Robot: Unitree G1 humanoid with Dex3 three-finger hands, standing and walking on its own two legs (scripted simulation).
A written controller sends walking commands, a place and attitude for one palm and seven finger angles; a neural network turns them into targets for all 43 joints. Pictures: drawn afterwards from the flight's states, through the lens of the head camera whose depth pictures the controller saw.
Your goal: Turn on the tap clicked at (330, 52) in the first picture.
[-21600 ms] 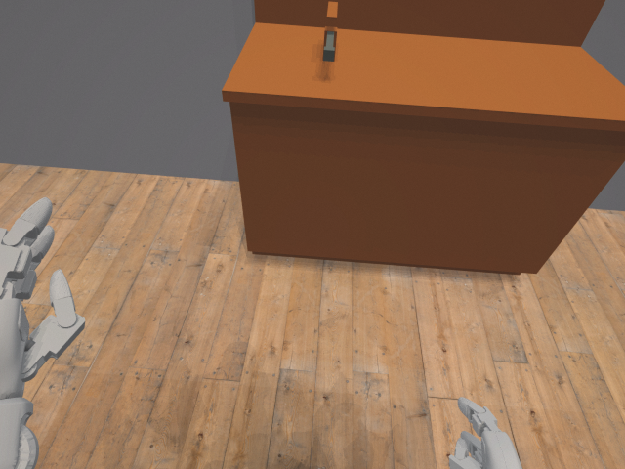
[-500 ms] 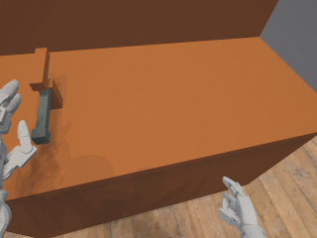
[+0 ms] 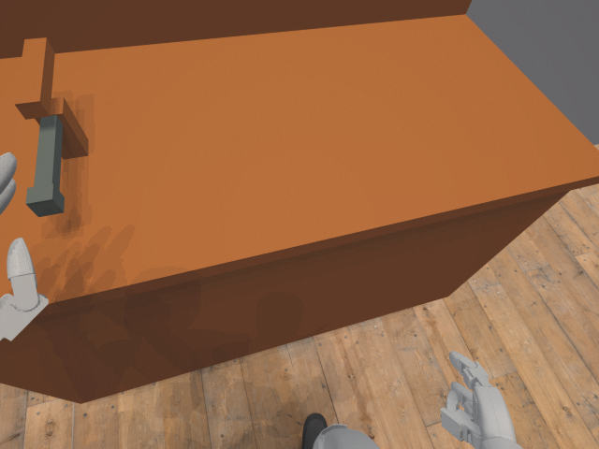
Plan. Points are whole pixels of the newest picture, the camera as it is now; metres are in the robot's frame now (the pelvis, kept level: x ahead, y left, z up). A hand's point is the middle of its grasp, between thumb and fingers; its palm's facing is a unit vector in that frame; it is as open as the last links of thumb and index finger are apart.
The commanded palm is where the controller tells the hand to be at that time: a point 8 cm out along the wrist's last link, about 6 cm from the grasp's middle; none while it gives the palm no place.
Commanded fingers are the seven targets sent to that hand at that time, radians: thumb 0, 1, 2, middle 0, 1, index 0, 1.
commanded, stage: come to a stop and stand still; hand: left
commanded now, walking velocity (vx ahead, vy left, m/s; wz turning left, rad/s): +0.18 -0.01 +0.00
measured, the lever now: (46, 200) +0.38 +0.32 +0.08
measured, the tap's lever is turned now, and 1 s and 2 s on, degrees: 0 0 0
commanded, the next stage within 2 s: look again from close up in 0.86 s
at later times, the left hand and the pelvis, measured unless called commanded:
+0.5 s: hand out of the picture +0.15 +0.24 +0.16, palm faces +0.41 -0.85 -0.34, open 7.5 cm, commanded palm +0.09 +0.28 +0.18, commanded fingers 0.00 0.90 0.90 -0.20 -0.30 -0.20 -0.30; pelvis -0.06 -0.01 -0.04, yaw +1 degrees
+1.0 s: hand out of the picture +0.14 +0.25 +0.17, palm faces +0.37 -0.78 -0.50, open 7.4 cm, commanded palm +0.06 +0.27 +0.18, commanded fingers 0.00 0.90 0.90 -0.20 -0.30 -0.20 -0.30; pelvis -0.09 -0.01 -0.02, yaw +0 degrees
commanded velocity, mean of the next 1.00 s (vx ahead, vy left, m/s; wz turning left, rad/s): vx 0.08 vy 0.00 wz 0.00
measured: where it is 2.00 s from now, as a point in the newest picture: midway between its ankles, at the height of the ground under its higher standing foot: outside the picture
